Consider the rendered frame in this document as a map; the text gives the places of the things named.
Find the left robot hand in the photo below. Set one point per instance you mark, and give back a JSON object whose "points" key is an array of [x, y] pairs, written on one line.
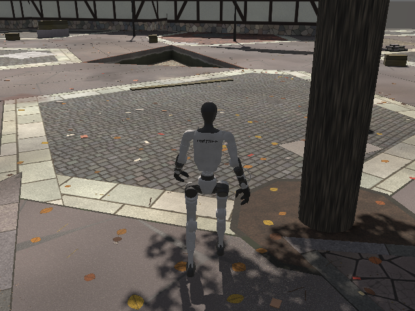
{"points": [[179, 178]]}

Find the humanoid robot head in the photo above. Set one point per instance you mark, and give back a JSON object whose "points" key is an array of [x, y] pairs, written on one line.
{"points": [[209, 112]]}

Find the right robot forearm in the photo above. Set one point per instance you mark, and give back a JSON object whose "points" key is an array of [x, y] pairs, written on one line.
{"points": [[240, 175]]}

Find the robot right upper arm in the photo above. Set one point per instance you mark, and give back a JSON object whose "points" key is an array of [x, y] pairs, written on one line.
{"points": [[232, 148]]}

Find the right robot hand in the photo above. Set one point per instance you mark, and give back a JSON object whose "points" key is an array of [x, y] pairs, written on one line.
{"points": [[245, 196]]}

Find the left robot forearm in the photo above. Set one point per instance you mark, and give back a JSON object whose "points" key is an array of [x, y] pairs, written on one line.
{"points": [[178, 166]]}

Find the robot left upper arm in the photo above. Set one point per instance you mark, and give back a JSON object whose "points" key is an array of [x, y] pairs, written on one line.
{"points": [[184, 146]]}

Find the right robot thigh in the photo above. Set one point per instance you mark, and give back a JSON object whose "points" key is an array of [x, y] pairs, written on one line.
{"points": [[222, 190]]}

